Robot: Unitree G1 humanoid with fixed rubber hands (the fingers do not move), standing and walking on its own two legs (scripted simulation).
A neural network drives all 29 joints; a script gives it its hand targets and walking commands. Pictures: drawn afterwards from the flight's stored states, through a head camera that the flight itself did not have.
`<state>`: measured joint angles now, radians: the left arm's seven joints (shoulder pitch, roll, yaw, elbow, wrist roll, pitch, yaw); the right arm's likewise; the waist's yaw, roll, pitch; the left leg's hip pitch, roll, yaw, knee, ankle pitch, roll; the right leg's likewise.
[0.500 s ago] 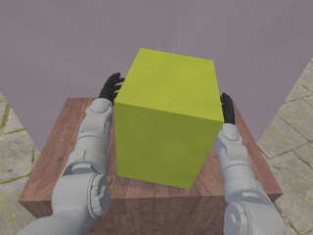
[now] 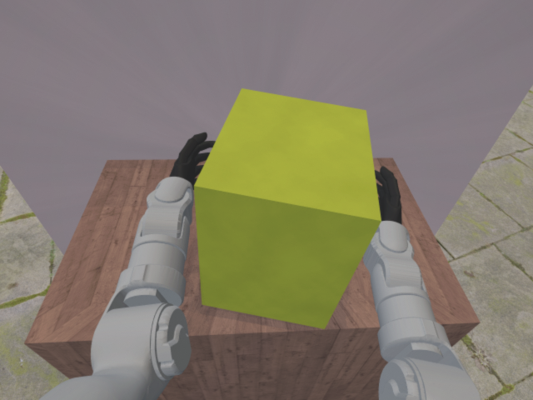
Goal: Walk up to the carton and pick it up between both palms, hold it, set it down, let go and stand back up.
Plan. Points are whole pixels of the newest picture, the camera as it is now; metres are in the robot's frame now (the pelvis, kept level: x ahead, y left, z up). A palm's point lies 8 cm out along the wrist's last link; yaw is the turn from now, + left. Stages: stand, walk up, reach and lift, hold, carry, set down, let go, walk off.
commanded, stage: set down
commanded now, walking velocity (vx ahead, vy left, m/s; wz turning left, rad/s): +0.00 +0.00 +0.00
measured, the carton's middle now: (283, 208) +0.42 -0.06 +0.05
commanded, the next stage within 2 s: none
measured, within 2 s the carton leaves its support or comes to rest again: rests again in 0.62 s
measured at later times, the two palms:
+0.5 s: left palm (189, 187) +0.42 +0.10 +0.12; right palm (385, 228) +0.33 -0.21 +0.09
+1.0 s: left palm (183, 197) +0.42 +0.11 +0.10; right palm (378, 227) +0.34 -0.20 +0.08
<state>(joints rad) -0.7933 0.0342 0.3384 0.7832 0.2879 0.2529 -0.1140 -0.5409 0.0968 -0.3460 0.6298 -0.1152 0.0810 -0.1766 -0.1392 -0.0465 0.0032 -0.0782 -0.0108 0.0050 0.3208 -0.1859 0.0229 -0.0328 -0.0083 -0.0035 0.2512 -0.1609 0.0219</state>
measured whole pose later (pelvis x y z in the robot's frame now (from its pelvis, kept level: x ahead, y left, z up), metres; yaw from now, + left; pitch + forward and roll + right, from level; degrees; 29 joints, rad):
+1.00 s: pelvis +0.00 +0.00 +0.00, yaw +0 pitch -1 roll -1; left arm -0.77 0.02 0.40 0.88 0.32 0.06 -0.12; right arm -0.56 0.15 -0.51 0.75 -0.28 -0.15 -0.13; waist -0.12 -0.05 0.02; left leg -0.12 0.00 0.03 0.32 -0.18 0.02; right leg -0.07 -0.01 -0.02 0.24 -0.15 0.02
